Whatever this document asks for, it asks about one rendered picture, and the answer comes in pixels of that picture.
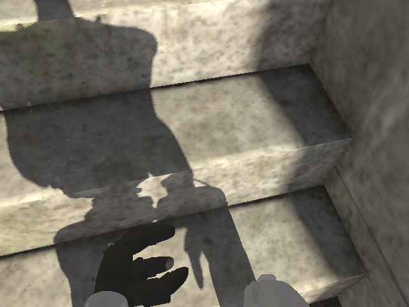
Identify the left robot hand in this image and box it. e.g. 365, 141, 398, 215
93, 224, 189, 307

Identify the robot right thigh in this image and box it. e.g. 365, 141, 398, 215
244, 279, 310, 307

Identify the robot left forearm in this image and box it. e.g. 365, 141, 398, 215
84, 291, 128, 307

